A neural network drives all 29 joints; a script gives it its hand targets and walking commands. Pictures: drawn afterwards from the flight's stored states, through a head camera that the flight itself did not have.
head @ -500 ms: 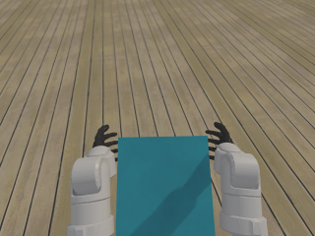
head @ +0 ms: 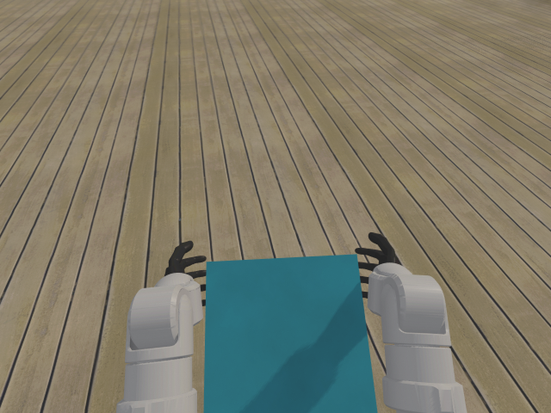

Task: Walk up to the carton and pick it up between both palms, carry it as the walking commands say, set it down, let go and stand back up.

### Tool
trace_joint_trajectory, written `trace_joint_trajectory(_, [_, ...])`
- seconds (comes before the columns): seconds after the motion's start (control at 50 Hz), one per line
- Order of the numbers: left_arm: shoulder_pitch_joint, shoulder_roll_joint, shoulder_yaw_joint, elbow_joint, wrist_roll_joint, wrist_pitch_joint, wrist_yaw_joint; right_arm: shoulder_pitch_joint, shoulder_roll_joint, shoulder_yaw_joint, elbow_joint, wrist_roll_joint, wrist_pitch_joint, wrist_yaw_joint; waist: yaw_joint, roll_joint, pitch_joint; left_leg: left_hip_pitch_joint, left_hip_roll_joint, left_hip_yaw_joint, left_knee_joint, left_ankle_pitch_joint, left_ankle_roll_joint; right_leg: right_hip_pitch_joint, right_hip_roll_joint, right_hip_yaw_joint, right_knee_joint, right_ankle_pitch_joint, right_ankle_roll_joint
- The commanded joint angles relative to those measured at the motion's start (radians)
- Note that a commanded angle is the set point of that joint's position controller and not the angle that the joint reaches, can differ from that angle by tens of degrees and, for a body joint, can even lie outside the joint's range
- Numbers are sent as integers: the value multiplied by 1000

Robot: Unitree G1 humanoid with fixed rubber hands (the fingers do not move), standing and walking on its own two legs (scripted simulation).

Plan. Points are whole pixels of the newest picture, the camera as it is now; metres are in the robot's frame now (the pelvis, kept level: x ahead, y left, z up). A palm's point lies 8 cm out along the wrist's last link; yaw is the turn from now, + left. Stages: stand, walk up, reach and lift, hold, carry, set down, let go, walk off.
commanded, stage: carry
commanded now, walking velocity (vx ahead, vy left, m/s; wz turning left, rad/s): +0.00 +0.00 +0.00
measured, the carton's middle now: (284, 340) +0.27 +0.00 -0.04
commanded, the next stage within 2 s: none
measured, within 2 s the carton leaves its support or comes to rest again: neither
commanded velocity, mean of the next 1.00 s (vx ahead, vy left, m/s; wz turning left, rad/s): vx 0.00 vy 0.00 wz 0.00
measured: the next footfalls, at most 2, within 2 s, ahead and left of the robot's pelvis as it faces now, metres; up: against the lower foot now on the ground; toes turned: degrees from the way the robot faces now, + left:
right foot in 1.08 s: +0.01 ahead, -0.13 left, +0.00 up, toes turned -5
right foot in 1.60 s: +0.14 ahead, -0.10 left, +0.00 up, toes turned +5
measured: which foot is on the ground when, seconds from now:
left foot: down 0.00-1.00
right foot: down 0.00-0.88, up 0.90-1.00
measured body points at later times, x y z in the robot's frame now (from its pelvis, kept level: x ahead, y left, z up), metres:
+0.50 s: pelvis -0.04 -0.01 -0.01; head -0.06 -0.02 +0.44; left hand +0.26 +0.13 +0.07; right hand +0.26 -0.17 +0.07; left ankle +0.02 +0.13 -0.73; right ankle +0.11 -0.11 -0.73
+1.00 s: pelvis -0.05 -0.01 +0.00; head -0.09 +0.00 +0.45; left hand +0.23 +0.14 +0.06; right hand +0.23 -0.16 +0.07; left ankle +0.00 +0.09 -0.73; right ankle +0.01 -0.12 -0.69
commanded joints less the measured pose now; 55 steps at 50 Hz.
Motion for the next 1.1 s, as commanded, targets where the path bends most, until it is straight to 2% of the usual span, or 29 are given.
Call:
trace_joint_trajectory(0.0, [-624,-1043,-685,-28,-478,-8,-456,-509,1031,601,-39,427,0,434,-26,106,-204,-118,122,-97,-215,-377,41,175,-26,59,-43,-206,15])
trace_joint_trajectory(0.1, [-614,-1042,-653,10,-465,-8,-461,-532,1027,603,-45,425,-3,433,-23,80,-210,-161,93,-85,-181,-370,39,200,-14,52,-42,-222,15])
trace_joint_trajectory(0.2, [-591,-1027,-595,49,-414,-35,-457,-542,1033,605,-30,428,-22,436,-25,-23,-247,-106,10,-26,-47,-260,38,156,-61,110,-160,-355,20])
trace_joint_trajectory(0.26, [-577,-1019,-580,43,-390,-53,-451,-542,1042,616,-36,439,-33,439,-30,-56,-269,-45,-20,3,-28,-224,48,129,-60,85,-202,-382,42])
trace_joint_trajectory(0.32, [-559,-1002,-558,51,-356,-79,-445,-529,1034,602,-15,429,-52,443,-29,-9,-277,-55,-5,-21,-95,-259,60,157,-26,42,-151,-325,58])
trace_joint_trajectory(0.38, [-558,-997,-564,19,-350,-103,-438,-522,1026,600,-25,430,-70,445,-23,41,-281,-111,24,-54,-119,-293,58,208,-15,42,-74,-253,40])
trace_joint_trajectory(0.44, [-545,-984,-569,9,-349,-103,-434,-485,1014,601,-17,422,-70,442,-23,12,-274,-127,7,-28,-73,-297,51,202,-28,75,-98,-289,29])
trace_joint_trajectory(0.5, [-534,-972,-570,6,-347,-103,-437,-457,1007,598,-18,409,-77,438,-29,-43,-268,-68,-37,19,-23,-276,50,141,-42,89,-185,-362,56])
trace_joint_trajectory(0.54, [-523,-965,-566,12,-340,-109,-439,-444,1002,588,-17,395,-88,436,-34,-44,-270,-20,-46,30,-34,-272,57,110,-26,56,-196,-355,84])
trace_joint_trajectory(0.6, [-500,-950,-548,23,-313,-137,-440,-431,978,555,-11,362,-121,434,-30,48,-266,-73,6,-34,-142,-340,72,166,25,-4,-70,-241,101])
trace_joint_trajectory(0.64, [-478,-945,-553,4,-312,-151,-436,-429,957,560,-40,358,-132,431,-17,124,-270,-179,63,-86,-148,-351,74,243,19,9,87,-196,48])
trace_joint_trajectory(0.66, [-470,-937,-550,4,-309,-154,-434,-416,944,562,-40,353,-134,429,-14,118,-265,-216,70,-80,-137,-356,73,258,17,19,118,-200,32])
trace_joint_trajectory(0.72, [-453,-908,-536,17,-299,-160,-436,-372,917,564,-26,338,-141,422,-11,28,-218,-269,18,-30,-26,-392,55,216,-21,96,17,-351,13])
trace_joint_trajectory(0.76, [-477,-922,-605,-92,-354,-140,-435,-394,937,641,-152,396,-124,413,-23,-191,-206,-74,-102,82,231,-296,43,12,-99,181,-279,-487,53])
trace_joint_trajectory(0.78, [-451,-927,-626,-110,-370,-114,-435,-391,936,667,-182,414,-104,408,-23,-256,-236,61,-134,120,377,-269,48,-88,-157,184,-403,-544,61])
trace_joint_trajectory(0.8, [-415,-907,-599,-54,-343,-105,-436,-358,923,646,-134,392,-99,408,-33,-274,-247,158,-130,135,402,-262,58,-149,-181,155,-475,-583,76])
trace_joint_trajectory(0.82, [-379,-866,-527,67,-270,-126,-437,-314,893,576,-10,333,-123,412,-53,-251,-249,212,-114,143,258,-266,70,-138,-151,95,-471,-567,110])
trace_joint_trajectory(0.84, [-374,-851,-508,88,-235,-160,-435,-322,887,554,19,326,-153,418,-61,-174,-244,213,-110,128,58,-281,78,-74,-95,43,-370,-507,129])
trace_joint_trajectory(0.86, [-385,-853,-500,68,-220,-197,-430,-360,889,546,6,332,-180,425,-56,-11,-235,171,-73,49,-134,-285,86,-7,-41,-2,-166,-430,120])
trace_joint_trajectory(0.88, [-433,-862,-513,26,-235,-226,-429,-346,881,519,6,313,-211,426,-70,264,-219,30,121,-241,-346,-492,165,-8,80,-90,140,-312,157])
trace_joint_trajectory(0.9, [-498,-898,-605,-115,-305,-232,-427,-436,918,592,-136,363,-217,424,-47,296,-161,-164,288,-421,-419,-583,222,21,67,3,431,-221,80])
trace_joint_trajectory(0.92, [-469,-877,-549,-8,-255,-235,-419,-419,887,548,-58,329,-216,426,-33,209,-142,-213,298,-387,-426,-535,226,21,54,71,551,-190,55])
trace_joint_trajectory(0.94, [-473,-897,-617,-102,-305,-228,-410,-441,908,619,-170,389,-201,425,-29,134,-158,-161,255,-296,-374,-384,192,-1,36,91,548,-181,36])
trace_joint_trajectory(0.96, [-449,-878,-595,-60,-293,-223,-404,-412,893,605,-127,373,-191,423,-30,104,-196,-51,198,-190,-288,-175,155,-18,23,89,432,-187,18])
trace_joint_trajectory(1.0, [-411,-851,-576,-18,-279,-230,-396,-340,853,554,-56,322,-204,416,-35,172,-241,95,137,-108,-167,125,127,8,55,19,169,-231,20])
trace_joint_trajectory(1.02, [-419,-872,-640,-119,-330,-220,-392,-332,869,603,-138,361,-196,412,-30,195,-271,140,137,-108,-123,247,124,50,59,-3,54,-200,24])
trace_joint_trajectory(1.04, [-442,-923,-783,-340,-448,-163,-387,-342,915,741,-347,470,-143,405,-24,194,-311,151,145,-120,-109,223,110,148,31,-18,-85,-151,34])
trace_joint_trajectory(1.06, [-386,-910,-753,-256,-428,-110,-385,-290,888,718,-270,445,-96,401,-25,183,-353,119,157,-151,-102,168,87,277,-24,14,-142,-145,46])
trace_joint_trajectory(1.08, [-345,-900,-728,-190,-413,-78,-389,-263,875,706,-217,428,-66,399,-23,120,-370,33,127,-154,-68,94,65,368,-93,94,-131,-189,27])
